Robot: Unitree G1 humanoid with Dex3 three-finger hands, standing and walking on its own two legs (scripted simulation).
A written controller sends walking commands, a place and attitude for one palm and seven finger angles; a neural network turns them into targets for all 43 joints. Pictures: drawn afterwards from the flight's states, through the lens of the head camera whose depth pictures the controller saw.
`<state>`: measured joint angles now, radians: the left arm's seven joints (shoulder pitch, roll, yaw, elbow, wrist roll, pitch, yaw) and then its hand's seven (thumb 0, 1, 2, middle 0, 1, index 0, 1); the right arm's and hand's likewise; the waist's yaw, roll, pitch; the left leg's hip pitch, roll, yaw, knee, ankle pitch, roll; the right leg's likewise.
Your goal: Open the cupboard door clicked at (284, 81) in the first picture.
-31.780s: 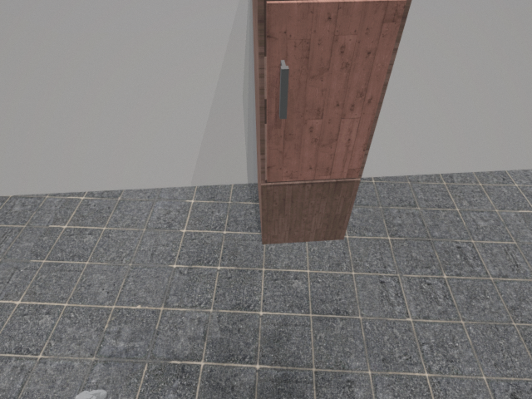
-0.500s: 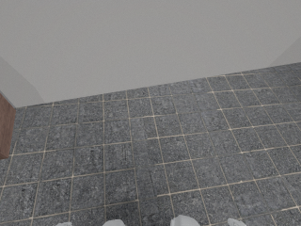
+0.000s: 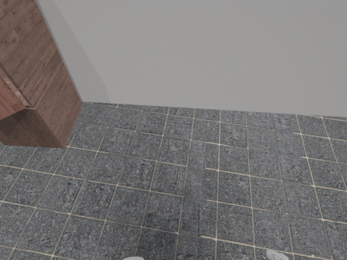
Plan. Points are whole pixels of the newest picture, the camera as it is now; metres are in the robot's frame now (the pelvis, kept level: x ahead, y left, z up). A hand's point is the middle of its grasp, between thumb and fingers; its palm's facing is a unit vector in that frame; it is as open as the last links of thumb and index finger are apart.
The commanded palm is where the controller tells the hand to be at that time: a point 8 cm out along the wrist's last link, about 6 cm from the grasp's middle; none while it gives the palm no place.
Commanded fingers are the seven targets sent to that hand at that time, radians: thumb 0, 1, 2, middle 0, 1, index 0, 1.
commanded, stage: turn to face it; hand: left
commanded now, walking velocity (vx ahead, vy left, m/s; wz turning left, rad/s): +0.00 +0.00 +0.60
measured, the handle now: out of the picture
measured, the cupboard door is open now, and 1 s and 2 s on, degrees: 45 45 45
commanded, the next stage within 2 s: take the last steps up to it in 1.16 s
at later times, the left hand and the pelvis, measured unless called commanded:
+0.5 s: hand out of the picture +0.03 +0.18 -0.14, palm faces +0.29 -0.92 -0.26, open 7.4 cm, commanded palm none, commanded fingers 0.00 0.90 0.90 -0.20 -0.30 -0.20 -0.30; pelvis +0.00 -0.04 +0.01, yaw +18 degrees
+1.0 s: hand out of the picture -0.01 +0.20 -0.14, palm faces +0.54 -0.79 -0.29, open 7.4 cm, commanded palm none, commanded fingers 0.00 0.90 0.90 -0.20 -0.30 -0.20 -0.30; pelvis +0.02 -0.04 +0.01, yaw +33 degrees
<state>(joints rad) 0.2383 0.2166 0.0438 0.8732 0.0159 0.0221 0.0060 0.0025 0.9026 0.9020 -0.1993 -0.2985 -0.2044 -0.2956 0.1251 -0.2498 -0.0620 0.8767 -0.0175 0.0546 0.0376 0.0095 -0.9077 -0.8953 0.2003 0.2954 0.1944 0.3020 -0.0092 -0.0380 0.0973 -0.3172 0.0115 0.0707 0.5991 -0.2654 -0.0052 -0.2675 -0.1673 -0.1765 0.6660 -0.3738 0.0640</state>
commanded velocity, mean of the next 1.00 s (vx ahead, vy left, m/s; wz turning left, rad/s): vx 0.00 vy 0.00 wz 0.54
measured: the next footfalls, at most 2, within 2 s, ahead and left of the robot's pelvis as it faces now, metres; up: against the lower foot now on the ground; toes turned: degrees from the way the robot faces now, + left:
right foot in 0.32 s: +0.07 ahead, -0.16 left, +0.00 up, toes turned +9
left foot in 0.62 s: +0.01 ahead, +0.10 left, +0.00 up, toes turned +27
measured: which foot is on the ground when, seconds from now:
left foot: down 0.00-0.32, up 0.34-0.60, down 0.62-1.00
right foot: down 0.00-0.00, up 0.02-0.30, down 0.32-0.62, up 0.64-1.00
